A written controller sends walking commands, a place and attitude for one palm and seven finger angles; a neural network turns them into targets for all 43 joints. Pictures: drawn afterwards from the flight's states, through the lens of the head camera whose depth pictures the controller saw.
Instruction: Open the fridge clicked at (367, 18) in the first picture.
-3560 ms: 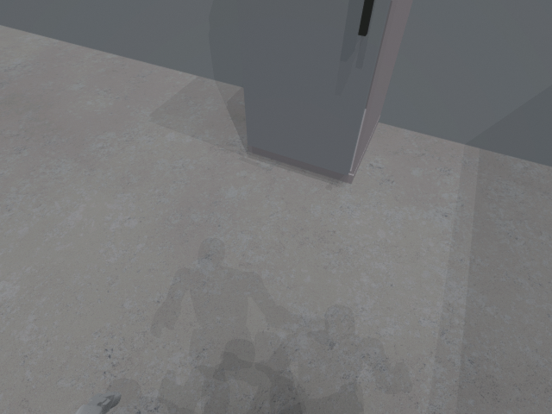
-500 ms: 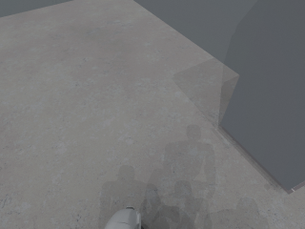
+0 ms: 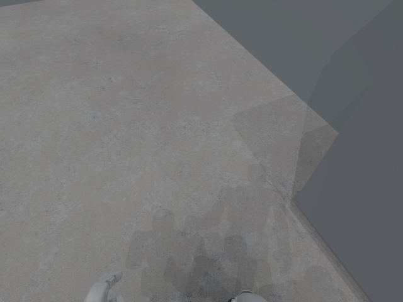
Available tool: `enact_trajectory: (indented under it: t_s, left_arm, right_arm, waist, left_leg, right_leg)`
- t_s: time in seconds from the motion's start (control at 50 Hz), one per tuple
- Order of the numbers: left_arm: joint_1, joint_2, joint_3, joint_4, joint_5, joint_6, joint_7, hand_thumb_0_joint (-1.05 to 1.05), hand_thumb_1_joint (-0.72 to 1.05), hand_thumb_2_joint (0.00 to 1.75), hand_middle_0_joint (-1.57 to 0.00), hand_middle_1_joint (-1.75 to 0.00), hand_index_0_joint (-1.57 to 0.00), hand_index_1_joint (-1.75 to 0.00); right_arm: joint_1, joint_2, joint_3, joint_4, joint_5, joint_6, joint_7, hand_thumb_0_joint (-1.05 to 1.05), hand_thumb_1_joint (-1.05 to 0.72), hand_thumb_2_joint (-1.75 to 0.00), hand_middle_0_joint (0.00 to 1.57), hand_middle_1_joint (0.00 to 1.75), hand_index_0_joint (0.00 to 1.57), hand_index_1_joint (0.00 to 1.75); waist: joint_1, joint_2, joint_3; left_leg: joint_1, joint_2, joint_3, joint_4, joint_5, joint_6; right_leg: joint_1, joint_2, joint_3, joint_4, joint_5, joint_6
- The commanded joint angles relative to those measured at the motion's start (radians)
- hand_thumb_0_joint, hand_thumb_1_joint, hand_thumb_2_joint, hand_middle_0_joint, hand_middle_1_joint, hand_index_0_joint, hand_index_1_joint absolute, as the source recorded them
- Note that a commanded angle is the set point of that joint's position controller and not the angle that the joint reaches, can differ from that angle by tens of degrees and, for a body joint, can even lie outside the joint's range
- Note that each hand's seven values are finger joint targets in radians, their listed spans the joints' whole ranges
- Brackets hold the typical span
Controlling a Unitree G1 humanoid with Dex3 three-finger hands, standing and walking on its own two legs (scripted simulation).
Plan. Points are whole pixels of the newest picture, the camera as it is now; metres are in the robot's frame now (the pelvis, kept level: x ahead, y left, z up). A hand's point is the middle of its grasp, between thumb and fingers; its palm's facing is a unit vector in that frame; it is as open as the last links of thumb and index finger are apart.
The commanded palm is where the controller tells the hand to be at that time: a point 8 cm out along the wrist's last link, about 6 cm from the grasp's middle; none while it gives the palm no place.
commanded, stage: turn to face it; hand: right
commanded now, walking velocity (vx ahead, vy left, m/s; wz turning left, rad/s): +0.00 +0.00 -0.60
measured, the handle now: out of the picture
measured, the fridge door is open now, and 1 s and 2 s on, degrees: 0 0 0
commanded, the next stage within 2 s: take the last steps up to it in 1.68 s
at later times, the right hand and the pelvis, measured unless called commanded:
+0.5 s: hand out of the picture +0.11 -0.22 -0.14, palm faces +0.25 +0.93 -0.26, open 7.3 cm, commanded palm none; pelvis +0.03 +0.01 +0.01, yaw -14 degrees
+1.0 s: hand out of the picture -0.08 -0.17 -0.17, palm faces +0.60 +0.76 -0.25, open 7.3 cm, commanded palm none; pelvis +0.02 +0.01 +0.00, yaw -35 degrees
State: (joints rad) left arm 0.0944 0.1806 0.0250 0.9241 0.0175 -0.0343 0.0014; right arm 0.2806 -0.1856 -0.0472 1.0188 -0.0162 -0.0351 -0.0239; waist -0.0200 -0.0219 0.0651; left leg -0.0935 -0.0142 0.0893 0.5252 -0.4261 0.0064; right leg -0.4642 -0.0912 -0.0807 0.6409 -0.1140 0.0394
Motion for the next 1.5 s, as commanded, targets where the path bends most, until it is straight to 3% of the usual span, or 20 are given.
enact_trajectory:
  t_s: [0.0,0.02,0.1,0.2,0.46,0.48,0.52,0.62,0.82,0.94,0.96,0.98,1.0,1.14,1.3,1.4,1.42,1.44,1.46,1.48]
  left_arm:
    - [0.33,0.239,0.058,0.039,0.013,-0.004,0.004,0.0,0.9,0.9,-0.2,-0.3,-0.2,-0.3]
    - [0.328,0.252,0.052,0.043,-0.003,0.013,0.008,0.0,0.9,0.9,-0.2,-0.3,-0.2,-0.3]
    - [0.142,0.163,0.042,-0.004,0.004,0.024,0.018,0.0,0.9,0.9,-0.2,-0.3,-0.2,-0.3]
    - [0.124,0.173,0.065,-0.036,0.004,0.033,0.008,0.0,0.9,0.9,-0.2,-0.3,-0.2,-0.3]
    - [0.135,0.225,0.107,-0.068,0.006,0.067,-0.002,0.0,0.9,0.9,-0.2,-0.3,-0.2,-0.3]
    - [0.121,0.199,0.105,-0.077,-0.001,0.072,-0.005,0.0,0.9,0.9,-0.2,-0.3,-0.2,-0.3]
    - [0.126,0.134,0.099,-0.108,0.002,0.073,-0.004,0.0,0.9,0.9,-0.2,-0.3,-0.2,-0.3]
    - [0.195,0.132,0.092,-0.035,0.006,0.089,-0.026,0.0,0.9,0.9,-0.2,-0.3,-0.2,-0.3]
    - [-0.025,0.119,0.061,-0.09,-0.001,0.093,-0.031,0.0,0.9,0.9,-0.2,-0.3,-0.2,-0.3]
    - [0.055,0.158,0.062,-0.091,-0.001,0.068,-0.026,0.0,0.9,0.9,-0.2,-0.3,-0.2,-0.3]
    - [0.138,0.227,0.08,-0.07,0.004,0.056,-0.023,0.0,0.9,0.9,-0.2,-0.3,-0.2,-0.3]
    - [0.214,0.35,0.113,-0.061,0.004,0.048,-0.015,0.0,0.9,0.9,-0.2,-0.3,-0.2,-0.3]
    - [0.261,0.375,0.113,-0.034,-0.012,0.056,-0.011,0.0,0.9,0.9,-0.2,-0.3,-0.2,-0.3]
    - [0.034,0.263,0.075,-0.099,0.0,0.046,0.005,0.0,0.9,0.9,-0.2,-0.3,-0.2,-0.3]
    - [0.103,0.27,0.089,-0.089,0.007,0.057,0.001,0.0,0.9,0.9,-0.2,-0.3,-0.2,-0.3]
    - [0.077,0.254,0.093,-0.097,0.0,0.062,-0.001,0.0,0.9,0.9,-0.2,-0.3,-0.2,-0.3]
    - [0.086,0.219,0.088,-0.096,-0.008,0.06,-0.005,0.0,0.9,0.9,-0.2,-0.3,-0.2,-0.3]
    - [0.116,0.136,0.073,-0.114,-0.014,0.058,-0.01,0.0,0.9,0.9,-0.2,-0.3,-0.2,-0.3]
    - [0.102,0.163,0.08,-0.126,-0.005,0.063,-0.004,0.0,0.9,0.9,-0.2,-0.3,-0.2,-0.3]
    - [0.1,0.178,0.085,-0.104,0.0,0.075,-0.005,0.0,0.9,0.9,-0.2,-0.3,-0.2,-0.3]
  right_arm:
    - [0.114,-0.081,-0.016,-0.063,0.029,-0.006,-0.015,0.0,-0.9,-0.9,0.2,0.3,0.2,0.3]
    - [0.092,-0.094,-0.008,-0.083,0.022,0.006,-0.02,0.0,-0.9,-0.9,0.2,0.3,0.2,0.3]
    - [-0.041,-0.103,-0.034,-0.106,0.006,0.037,-0.01,0.0,-0.9,-0.9,0.2,0.3,0.2,0.3]
    - [-0.028,-0.084,-0.046,-0.121,0.0,0.061,-0.001,0.0,-0.9,-0.9,0.2,0.3,0.2,0.3]
    - [-0.011,-0.107,-0.049,-0.176,0.016,0.052,-0.007,0.0,-0.9,-0.9,0.2,0.3,0.2,0.3]
    - [0.032,-0.141,-0.057,-0.166,0.012,0.047,-0.011,0.0,-0.9,-0.9,0.2,0.3,0.2,0.3]
    - [-0.036,-0.292,-0.072,-0.204,-0.009,0.046,-0.023,0.0,-0.9,-0.9,0.2,0.3,0.2,0.3]
    - [-0.156,-0.137,-0.029,-0.222,0.003,0.02,-0.017,0.0,-0.9,-0.9,0.2,0.3,0.2,0.3]
    - [0.045,-0.213,-0.044,-0.158,-0.012,0.031,-0.013,0.0,-0.9,-0.9,0.2,0.3,0.2,0.3]
    - [0.018,-0.25,-0.06,-0.156,-0.004,0.042,-0.004,0.0,-0.9,-0.9,0.2,0.3,0.2,0.3]
    - [0.011,-0.232,-0.059,-0.168,0.004,0.043,0.001,0.0,-0.9,-0.9,0.2,0.3,0.2,0.3]
    - [-0.03,-0.163,-0.041,-0.217,0.012,0.042,0.012,0.0,-0.9,-0.9,0.2,0.3,0.2,0.3]
    - [-0.082,-0.164,-0.035,-0.241,0.003,0.057,0.004,0.0,-0.9,-0.9,0.2,0.3,0.2,0.3]
    - [-0.06,-0.166,-0.048,-0.181,0.0,0.072,0.015,0.0,-0.9,-0.9,0.2,0.3,0.2,0.3]
    - [-0.152,-0.149,-0.038,-0.236,0.006,0.065,0.005,0.0,-0.9,-0.9,0.2,0.3,0.2,0.3]
    - [-0.056,-0.154,-0.035,-0.219,0.015,0.041,-0.002,0.0,-0.9,-0.9,0.2,0.3,0.2,0.3]
    - [-0.021,-0.197,-0.042,-0.214,0.008,0.026,-0.006,0.0,-0.9,-0.9,0.2,0.3,0.2,0.3]
    - [0.0,-0.3,-0.062,-0.211,-0.01,0.015,-0.017,0.0,-0.9,-0.9,0.2,0.3,0.2,0.3]
    - [-0.002,-0.318,-0.06,-0.219,-0.005,0.021,-0.017,0.0,-0.9,-0.9,0.2,0.3,0.2,0.3]
    - [-0.038,-0.265,-0.051,-0.223,-0.003,0.023,-0.018,0.0,-0.9,-0.9,0.2,0.3,0.2,0.3]
  waist:
    - [0.085,-0.257,-0.308]
    - [0.079,-0.231,-0.267]
    - [0.027,-0.12,-0.08]
    - [0.023,-0.104,-0.129]
    - [0.012,-0.137,-0.182]
    - [-0.009,-0.077,-0.182]
    - [-0.009,0.307,-0.101]
    - [0.079,0.164,-0.014]
    - [-0.027,0.241,-0.05]
    - [0.021,0.206,-0.146]
    - [0.072,0.069,-0.214]
    - [0.12,-0.265,-0.245]
    - [0.125,-0.225,-0.259]
    - [0.025,-0.124,-0.091]
    - [0.06,-0.134,-0.112]
    - [0.007,-0.108,-0.168]
    - [-0.011,-0.018,-0.185]
    - [-0.013,0.291,-0.203]
    - [-0.016,0.299,-0.193]
    - [-0.003,0.196,-0.154]
  left_leg:
    - [-0.328,0.027,0.021,0.572,-0.09,-0.062]
    - [-0.323,0.036,-0.068,0.706,-0.267,-0.061]
    - [-0.385,0.098,-0.107,0.671,-0.073,-0.074]
    - [-0.358,0.086,-0.085,0.573,0.039,-0.08]
    - [-0.085,0.003,-0.067,-0.025,0.087,-0.052]
    - [0.051,0.056,-0.099,-0.181,0.147,-0.029]
    - [0.008,0.527,-0.523,-0.353,0.071,0.15]
    - [-0.073,0.307,-0.088,-0.192,0.576,0.076]
    - [0.077,0.364,-0.008,-0.104,0.776,0.101]
    - [0.018,0.363,0.096,0.107,0.744,0.032]
    - [-0.135,0.328,0.12,0.301,0.606,-0.021]
    - [-0.473,0.167,0.119,0.536,-0.121,-0.105]
    - [-0.52,0.153,-0.004,0.638,-0.253,-0.103]
    - [-0.419,0.13,-0.068,0.602,0.035,-0.115]
    - [-0.377,0.079,-0.082,0.35,-0.01,-0.113]
    - [-0.092,0.033,-0.053,-0.043,0.185,-0.094]
    - [0.057,0.113,-0.123,-0.178,0.297,-0.077]
    - [0.204,0.401,-0.394,-0.224,0.481,0.019]
    - [0.085,0.532,-0.447,-0.194,0.647,0.123]
    - [-0.005,0.472,-0.352,-0.195,0.579,0.144]
  right_leg:
    - [0.64,-0.305,0.369,-0.096,1.109,-0.219]
    - [0.545,-0.351,0.401,-0.151,1.095,-0.29]
    - [0.259,-0.203,0.333,-0.293,0.407,-0.222]
    - [0.192,-0.141,0.331,-0.373,0.014,-0.199]
    - [0.156,-0.047,0.48,-0.293,0.005,-0.154]
    - [0.041,0.007,0.435,-0.232,-0.097,-0.097]
    - [-0.248,0.184,0.139,0.289,-0.441,0.023]
    - [-0.173,0.075,0.1,0.565,-0.231,0.036]
    - [-0.067,0.048,-0.003,0.258,-0.314,0.04]
    - [0.237,0.077,-0.062,-0.147,-0.134,-0.008]
    - [0.457,-0.002,0.034,-0.234,0.095,-0.048]
    - [0.643,-0.292,0.417,-0.233,0.565,-0.191]
    - [0.614,-0.36,0.427,-0.214,0.768,-0.274]
    - [0.302,-0.126,0.247,-0.29,0.309,-0.182]
    - [0.336,-0.125,0.403,-0.267,0.259,-0.221]
    - [0.235,-0.06,0.413,-0.141,0.317,-0.158]
    - [0.129,-0.007,0.372,-0.057,0.169,-0.099]
    - [-0.091,0.145,0.187,0.171,-0.292,-0.009]
    - [-0.106,0.147,0.164,0.369,-0.52,0.005]
    - [-0.08,0.117,0.197,0.498,-0.456,0.0]
